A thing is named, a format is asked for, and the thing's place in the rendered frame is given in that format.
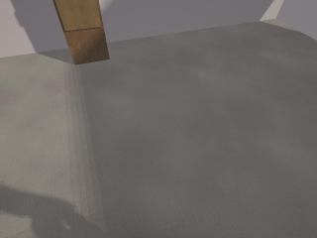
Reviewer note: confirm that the cupboard door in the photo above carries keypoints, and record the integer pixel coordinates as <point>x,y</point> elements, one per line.
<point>78,14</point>

